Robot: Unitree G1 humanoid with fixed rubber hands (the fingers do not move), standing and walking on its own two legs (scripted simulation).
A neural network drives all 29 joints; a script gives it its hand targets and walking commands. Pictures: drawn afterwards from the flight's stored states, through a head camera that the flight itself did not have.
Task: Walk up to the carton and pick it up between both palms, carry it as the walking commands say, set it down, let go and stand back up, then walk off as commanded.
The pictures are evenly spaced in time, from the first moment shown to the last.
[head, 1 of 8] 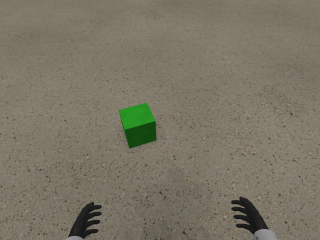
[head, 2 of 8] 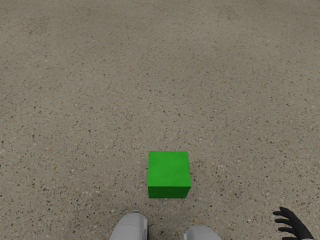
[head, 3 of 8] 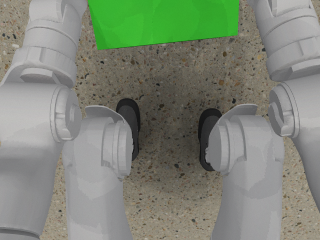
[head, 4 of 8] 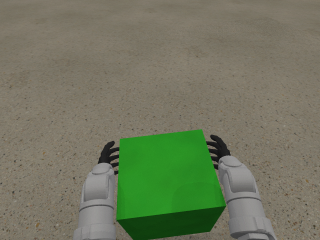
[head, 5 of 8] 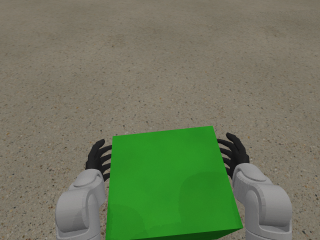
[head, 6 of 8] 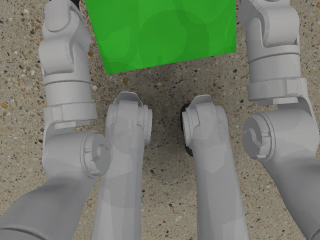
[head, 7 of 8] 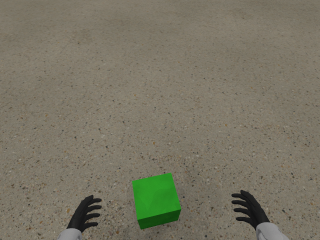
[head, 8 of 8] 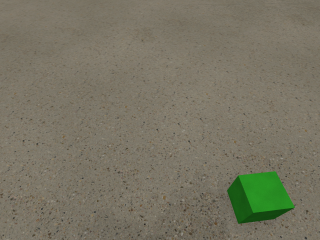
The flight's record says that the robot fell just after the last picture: no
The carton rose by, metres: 0.67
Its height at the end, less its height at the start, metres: +0.00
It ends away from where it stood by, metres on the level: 0.84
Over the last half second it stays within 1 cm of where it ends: yes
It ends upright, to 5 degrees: yes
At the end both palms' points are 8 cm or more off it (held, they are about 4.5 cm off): yes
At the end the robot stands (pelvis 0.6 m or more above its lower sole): yes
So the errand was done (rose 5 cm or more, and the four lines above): yes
